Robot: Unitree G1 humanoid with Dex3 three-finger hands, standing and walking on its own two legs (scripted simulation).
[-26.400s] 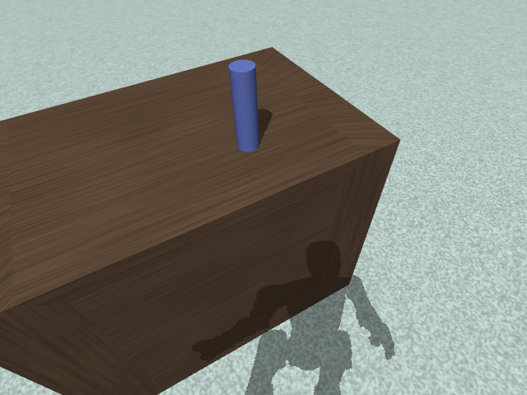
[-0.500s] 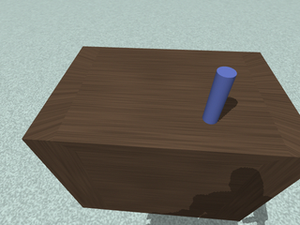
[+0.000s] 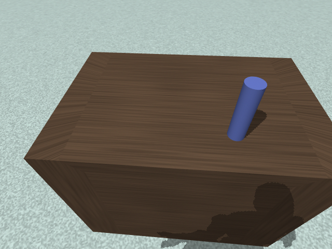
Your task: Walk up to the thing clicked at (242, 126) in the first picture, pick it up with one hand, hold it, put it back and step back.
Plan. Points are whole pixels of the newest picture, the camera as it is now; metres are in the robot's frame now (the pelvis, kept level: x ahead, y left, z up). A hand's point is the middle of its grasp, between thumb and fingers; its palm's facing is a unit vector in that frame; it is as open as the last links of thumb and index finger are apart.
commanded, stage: home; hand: right
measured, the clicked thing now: (244, 112) +0.48 -0.19 +0.07
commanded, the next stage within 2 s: stand in 0.18 s
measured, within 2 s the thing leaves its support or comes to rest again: neither
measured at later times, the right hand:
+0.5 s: hand out of the picture +0.07 -0.25 -0.15, palm faces -0.03 +0.93 -0.35, open 14.9 cm
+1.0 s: hand out of the picture +0.06 -0.25 -0.16, palm faces -0.04 +0.94 -0.35, open 7.4 cm
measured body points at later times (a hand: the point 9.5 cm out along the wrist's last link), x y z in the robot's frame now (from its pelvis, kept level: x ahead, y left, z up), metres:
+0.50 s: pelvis +0.00 +0.00 +0.00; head +0.00 +0.00 +0.45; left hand +0.07 +0.30 -0.13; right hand +0.07 -0.30 -0.13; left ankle +0.01 +0.12 -0.75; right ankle -0.03 -0.13 -0.75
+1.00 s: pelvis -0.01 +0.00 +0.00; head +0.00 +0.00 +0.45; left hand +0.06 +0.30 -0.14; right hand +0.06 -0.30 -0.13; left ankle +0.01 +0.12 -0.75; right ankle -0.03 -0.13 -0.75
